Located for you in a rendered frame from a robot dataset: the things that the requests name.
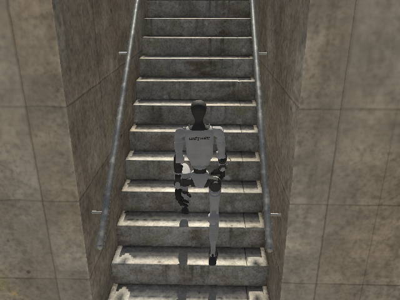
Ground right robot forearm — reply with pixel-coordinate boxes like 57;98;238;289
218;151;227;172

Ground left robot forearm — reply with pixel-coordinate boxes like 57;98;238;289
174;155;183;189

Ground right robot upper arm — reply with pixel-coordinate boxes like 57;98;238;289
212;126;226;159

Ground robot right hand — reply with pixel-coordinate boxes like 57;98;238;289
211;168;225;180

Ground left robot foot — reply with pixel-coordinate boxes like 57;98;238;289
180;206;189;214

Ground robot head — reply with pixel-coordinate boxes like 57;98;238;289
188;100;210;131

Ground robot left hand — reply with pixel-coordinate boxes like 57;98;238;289
175;189;191;207

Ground left robot upper arm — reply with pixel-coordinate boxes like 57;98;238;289
174;127;186;163

